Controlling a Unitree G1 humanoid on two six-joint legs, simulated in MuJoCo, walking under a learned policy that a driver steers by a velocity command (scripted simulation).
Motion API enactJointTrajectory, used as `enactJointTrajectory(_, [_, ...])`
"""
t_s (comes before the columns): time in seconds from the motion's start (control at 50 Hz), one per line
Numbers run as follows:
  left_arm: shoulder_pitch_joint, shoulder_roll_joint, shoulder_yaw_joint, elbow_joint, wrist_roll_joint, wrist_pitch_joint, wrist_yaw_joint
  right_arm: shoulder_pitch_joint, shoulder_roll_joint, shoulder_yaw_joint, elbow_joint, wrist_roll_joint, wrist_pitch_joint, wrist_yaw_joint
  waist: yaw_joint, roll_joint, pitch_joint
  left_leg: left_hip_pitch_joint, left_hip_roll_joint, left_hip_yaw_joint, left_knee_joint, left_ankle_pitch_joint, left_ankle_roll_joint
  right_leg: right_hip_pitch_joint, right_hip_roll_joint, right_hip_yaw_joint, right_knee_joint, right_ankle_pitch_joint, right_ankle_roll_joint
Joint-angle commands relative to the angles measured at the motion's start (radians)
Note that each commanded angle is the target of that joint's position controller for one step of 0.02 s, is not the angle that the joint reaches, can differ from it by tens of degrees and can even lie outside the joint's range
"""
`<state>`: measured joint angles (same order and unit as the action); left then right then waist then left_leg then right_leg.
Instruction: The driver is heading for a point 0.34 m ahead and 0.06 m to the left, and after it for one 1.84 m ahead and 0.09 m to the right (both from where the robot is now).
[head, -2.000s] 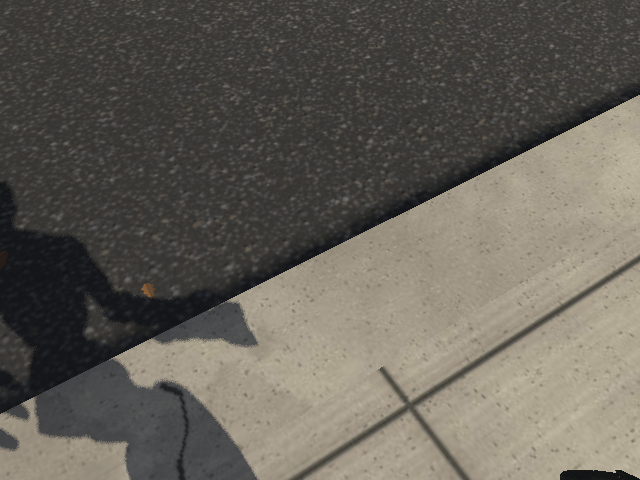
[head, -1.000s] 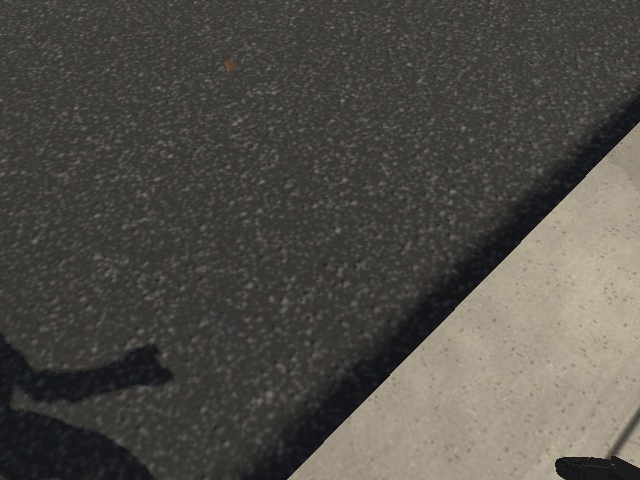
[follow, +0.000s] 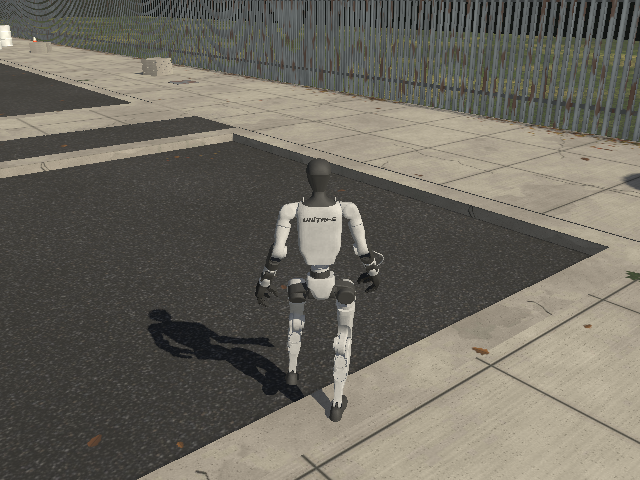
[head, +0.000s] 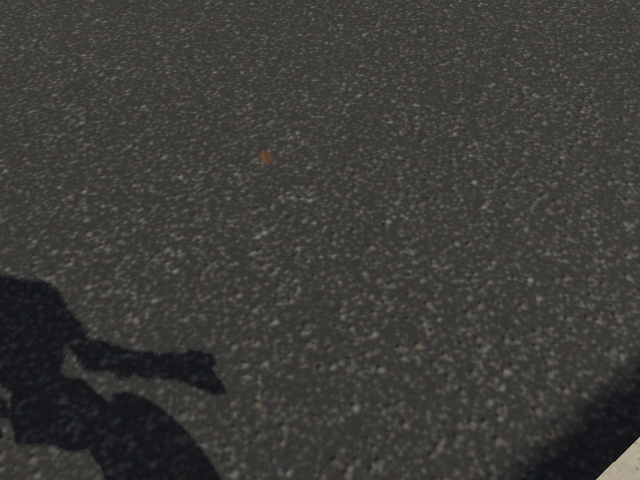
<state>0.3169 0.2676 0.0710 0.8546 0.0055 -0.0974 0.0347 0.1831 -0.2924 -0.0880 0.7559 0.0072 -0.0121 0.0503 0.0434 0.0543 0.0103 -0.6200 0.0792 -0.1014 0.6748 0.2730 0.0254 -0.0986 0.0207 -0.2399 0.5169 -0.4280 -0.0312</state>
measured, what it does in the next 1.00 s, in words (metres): goes down: left foot 0.12 m lower, then right foot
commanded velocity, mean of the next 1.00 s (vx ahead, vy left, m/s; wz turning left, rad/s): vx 0.20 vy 0.00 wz -0.08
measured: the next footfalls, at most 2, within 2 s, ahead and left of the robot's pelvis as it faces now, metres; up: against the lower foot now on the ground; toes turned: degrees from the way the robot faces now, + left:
left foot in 0.20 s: +0.25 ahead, +0.16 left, -0.12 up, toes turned +10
right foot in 0.60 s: +0.47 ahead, -0.06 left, -0.12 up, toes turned +4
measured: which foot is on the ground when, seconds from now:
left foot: up 0.00-0.18, down 0.20-0.60, up 0.62-1.00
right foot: down 0.00-0.20, up 0.22-0.58, down 0.60-1.00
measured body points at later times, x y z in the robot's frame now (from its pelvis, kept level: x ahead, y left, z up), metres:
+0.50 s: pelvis +0.26 +0.05 -0.10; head +0.29 +0.06 +0.34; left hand +0.36 +0.32 -0.22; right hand +0.38 -0.19 -0.24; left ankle +0.21 +0.15 -0.84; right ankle +0.41 -0.08 -0.78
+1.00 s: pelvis +0.37 +0.05 -0.11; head +0.40 +0.04 +0.34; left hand +0.54 +0.31 -0.21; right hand +0.49 -0.24 -0.22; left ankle +0.42 +0.19 -0.83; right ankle +0.43 -0.06 -0.84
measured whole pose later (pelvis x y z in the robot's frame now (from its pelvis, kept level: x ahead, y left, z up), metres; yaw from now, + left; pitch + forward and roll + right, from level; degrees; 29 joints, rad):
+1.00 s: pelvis +0.37 +0.05 -0.11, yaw -8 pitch +4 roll +1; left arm 0.21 0.28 0.09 0.65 0.00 0.04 0.05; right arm 0.12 -0.27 -0.07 0.79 0.00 0.00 -0.02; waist 0.03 -0.01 0.00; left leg -0.44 -0.03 -0.11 0.69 -0.32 -0.06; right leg -0.43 0.11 0.18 0.52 -0.14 -0.03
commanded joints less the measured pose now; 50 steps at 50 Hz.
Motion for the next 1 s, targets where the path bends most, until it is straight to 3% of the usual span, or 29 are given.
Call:
enactJointTrajectory(0.02, [0.035, 0.137, 0.035, -0.059, -0.004, 0.008, 0.015, -0.120, -0.037, 0.000, -0.106, 0.004, 0.007, 0.033, 0.054, -0.074, 0.076, -0.145, 0.032, -0.020, -0.047, -0.004, 0.004, 0.032, -0.347, 0.180, -0.005, 0.263, -0.128])
enactJointTrajectory(0.1, [0.092, 0.153, 0.041, -0.067, -0.002, 0.046, 0.025, -0.221, -0.004, 0.017, -0.138, 0.018, 0.003, 0.055, 0.120, -0.045, 0.110, -0.136, 0.016, 0.068, -0.142, -0.075, -0.006, 0.043, -0.383, 0.183, 0.150, 0.282, -0.087])
enactJointTrajectory(0.14, [0.093, 0.168, 0.042, -0.061, -0.009, 0.050, 0.022, -0.177, -0.010, 0.011, -0.116, 0.017, 0.000, 0.047, 0.097, -0.052, 0.087, 0.035, -0.024, 0.139, -0.175, -0.149, 0.016, -0.022, -0.373, 0.140, 0.260, 0.413, -0.057])
enactJointTrajectory(0.16, [0.095, 0.178, 0.042, -0.055, -0.007, 0.048, 0.017, -0.083, -0.042, -0.009, -0.085, 0.011, -0.003, 0.037, 0.048, -0.056, 0.038, 0.179, -0.074, 0.188, -0.178, -0.188, 0.038, -0.051, -0.357, 0.108, 0.397, 0.574, -0.043])
enactJointTrajectory(0.18, [0.088, 0.175, 0.037, -0.047, -0.019, 0.047, 0.010, 0.067, -0.087, -0.038, -0.032, 0.005, -0.007, 0.019, -0.037, -0.064, -0.037, 0.407, -0.129, 0.236, -0.209, -0.115, 0.072, -0.124, -0.316, 0.058, 0.611, 0.707, -0.018])
enactJointTrajectory(0.2, [0.067, 0.148, 0.028, -0.042, -0.027, 0.030, 0.002, 0.201, -0.167, -0.069, 0.007, -0.001, -0.010, -0.002, -0.142, -0.023, -0.091, 0.696, -0.095, 0.196, -0.264, 0.166, 0.147, -0.333, -0.245, 0.025, 0.916, 0.533, 0.047])
enactJointTrajectory(0.22, [0.160, 0.041, -0.006, -0.075, 0.006, -0.002, -0.009, 0.270, -0.291, -0.072, 0.029, -0.033, -0.030, -0.010, -0.111, 0.318, -0.253, 1.187, 0.188, -0.127, 0.095, 0.975, 0.345, -0.811, -0.094, 0.087, 1.510, -0.513, 0.137])
enactJointTrajectory(0.24, [0.132, 0.115, -0.023, -0.100, -0.050, -0.034, -0.032, 0.427, -0.233, -0.051, 0.023, -0.008, -0.032, -0.001, -0.228, 0.163, -0.614, 1.353, 0.355, -0.399, 0.049, 0.854, 0.529, -0.865, -0.067, 0.316, 1.589, -0.487, 0.147])
enactJointTrajectory(0.26, [0.002, 0.132, -0.017, -0.145, -0.086, -0.034, -0.037, 0.451, -0.201, -0.043, 0.058, -0.003, -0.011, -0.019, -0.241, 0.060, -0.581, 1.318, 0.341, -0.418, -0.096, 0.497, 0.477, -0.964, -0.103, 0.333, 1.465, -0.411, 0.132])
enactJointTrajectory(0.28, [-0.064, 0.107, -0.026, -0.174, -0.088, -0.021, -0.023, 0.330, -0.200, -0.036, 0.067, 0.014, 0.001, -0.036, -0.174, -0.002, -0.424, 1.150, 0.329, -0.422, -0.178, 0.220, 0.413, -1.033, -0.136, 0.281, 1.397, -0.299, 0.125])
enactJointTrajectory(0.32, [-0.060, 0.101, -0.025, -0.143, -0.046, 0.031, 0.016, 0.089, -0.110, 0.010, 0.024, 0.004, 0.000, -0.052, -0.061, -0.119, -0.222, 0.658, 0.361, -0.358, -0.247, 0.176, 0.375, -0.855, -0.170, 0.276, 1.321, -0.218, 0.130])
enactJointTrajectory(0.36, [0.027, 0.057, -0.030, -0.110, -0.031, 0.070, 0.030, -0.036, -0.085, 0.028, 0.023, -0.029, -0.028, -0.033, 0.032, -0.082, -0.099, 0.301, 0.297, -0.185, -0.280, 0.182, 0.316, -0.665, -0.171, 0.315, 1.173, -0.204, 0.094])
enactJointTrajectory(0.38, [0.018, 0.040, -0.027, -0.112, -0.029, 0.070, 0.037, -0.041, -0.096, 0.023, 0.041, -0.031, -0.041, -0.036, 0.026, -0.033, -0.063, 0.265, 0.270, -0.127, -0.300, 0.204, 0.287, -0.678, -0.151, 0.332, 1.129, -0.120, 0.090])
enactJointTrajectory(0.4, [-0.010, 0.076, -0.014, -0.126, -0.034, 0.063, 0.035, -0.053, -0.107, 0.019, 0.041, -0.031, -0.052, -0.046, 0.027, -0.035, -0.018, 0.238, 0.198, -0.030, -0.346, 0.109, 0.240, -0.660, -0.145, 0.348, 0.873, 0.067, 0.096])
enactJointTrajectory(0.44, [-0.064, 0.030, -0.021, -0.123, -0.001, 0.052, 0.017, -0.089, -0.071, 0.028, 0.051, -0.041, -0.055, -0.074, 0.015, 0.015, -0.042, 0.165, 0.051, 0.171, -0.373, 0.030, 0.163, -0.395, -0.115, 0.258, 0.390, 0.438, 0.096])
enactJointTrajectory(0.48, [-0.070, -0.008, -0.027, -0.109, -0.016, 0.046, -0.013, -0.039, -0.074, 0.028, 0.081, -0.035, -0.052, -0.079, -0.014, 0.066, -0.094, 0.293, 0.108, 0.160, -0.382, 0.083, 0.171, -0.316, -0.088, 0.245, 0.273, 0.509, 0.104])
enactJointTrajectory(0.52, [-0.122, 0.038, -0.011, -0.150, -0.028, 0.047, -0.035, -0.018, -0.101, 0.013, 0.094, -0.015, -0.041, -0.077, -0.037, 0.069, -0.078, 0.416, 0.157, 0.133, -0.346, 0.067, 0.151, -0.352, -0.076, 0.239, 0.190, 0.455, 0.075])
enactJointTrajectory(0.58, [-0.122, 0.084, 0.022, -0.172, -0.005, 0.057, -0.052, 0.019, -0.107, -0.002, 0.105, 0.009, -0.007, -0.081, -0.029, 0.023, -0.049, 0.450, 0.146, 0.131, -0.194, -0.157, 0.079, -0.294, -0.034, 0.205, 0.051, 0.408, 0.009])
enactJointTrajectory(0.6, [-0.072, 0.136, 0.046, -0.166, -0.002, 0.061, -0.047, 0.079, -0.086, -0.004, 0.113, -0.010, 0.000, -0.081, -0.028, -0.065, -0.057, 0.410, 0.082, 0.179, -0.058, -0.284, 0.021, -0.196, -0.063, 0.270, 0.024, 0.696, -0.020])
enactJointTrajectory(0.62, [-0.010, 0.224, 0.070, -0.171, 0.005, 0.064, -0.038, 0.139, -0.034, 0.007, 0.087, -0.042, 0.000, -0.082, -0.056, -0.295, -0.126, 0.183, -0.053, 0.242, 0.249, -0.653, -0.074, 0.030, -0.237, 0.554, 0.022, 0.998, -0.144])
enactJointTrajectory(0.64, [0.084, 0.220, 0.067, -0.163, 0.014, 0.067, -0.045, 0.066, -0.014, 0.020, 0.047, -0.039, 0.006, -0.082, 0.010, -0.350, -0.264, 0.022, -0.166, 0.102, 0.514, -0.998, -0.105, 0.166, -0.373, 0.866, -0.087, 0.842, -0.309])
enactJointTrajectory(0.66, [0.068, 0.205, 0.057, -0.179, 0.016, 0.061, -0.051, 0.027, -0.033, 0.014, 0.033, -0.012, 0.013, -0.079, 0.018, -0.247, -0.300, -0.048, -0.138, -0.009, 0.624, -0.975, -0.089, 0.161, -0.367, 0.892, -0.135, 0.581, -0.312])
enactJointTrajectory(0.68, [0.002, 0.177, 0.052, -0.193, 0.009, 0.059, -0.047, -0.016, -0.039, 0.011, 0.025, 0.003, 0.022, -0.084, 0.006, -0.205, -0.226, -0.100, -0.116, -0.013, 0.652, -0.895, -0.072, 0.086, -0.324, 0.837, -0.153, 0.384, -0.269])
enactJointTrajectory(0.7, [-0.073, 0.146, 0.044, -0.209, -0.004, 0.067, -0.037, -0.032, -0.057, 0.001, 0.031, -0.001, 0.031, -0.092, -0.016, -0.146, -0.146, -0.104, -0.087, -0.012, 0.604, -0.807, -0.064, -0.027, -0.282, 0.758, -0.174, 0.280, -0.218])
enactJointTrajectory(0.72, [-0.118, 0.135, 0.042, -0.224, -0.008, 0.078, -0.024, -0.045, -0.075, -0.007, 0.024, -0.009, 0.038, -0.099, -0.033, -0.156, -0.124, -0.059, -0.063, -0.018, 0.541, -0.738, -0.062, -0.123, -0.262, 0.719, -0.189, 0.211, -0.192])
enactJointTrajectory(0.76, [-0.144, 0.134, 0.045, -0.245, 0.001, 0.097, -0.010, -0.050, -0.057, -0.008, 0.015, -0.018, 0.040, -0.099, -0.050, -0.187, -0.116, 0.039, -0.080, 0.009, 0.414, -0.673, -0.065, -0.224, -0.191, 0.647, -0.209, 0.141, -0.154])
enactJointTrajectory(0.86, [-0.121, 0.169, 0.063, -0.261, -0.006, 0.111, 0.018, -0.071, -0.036, -0.002, -0.012, -0.021, 0.028, -0.093, -0.035, -0.196, -0.144, 0.114, -0.104, -0.004, 0.190, -0.617, -0.095, -0.229, -0.172, 0.660, -0.214, 0.104, -0.169])
enactJointTrajectory(0.94, [-0.123, 0.172, 0.067, -0.277, -0.006, 0.126, 0.022, -0.070, -0.054, -0.007, -0.028, -0.013, 0.008, -0.080, -0.028, -0.214, -0.133, 0.165, -0.114, -0.008, 0.082, -0.600, -0.096, -0.230, -0.163, 0.714, -0.217, 0.093, -0.171])
enactJointTrajectory(1.0, [-0.152, 0.155, 0.060, -0.283, -0.014, 0.132, 0.015, -0.010, -0.057, -0.009, -0.019, -0.006, -0.014, -0.066, -0.058, -0.215, -0.139, 0.287, -0.113, 0.026, -0.094, -0.550, -0.072, -0.231, -0.134, 0.699, -0.157, 0.196, -0.152])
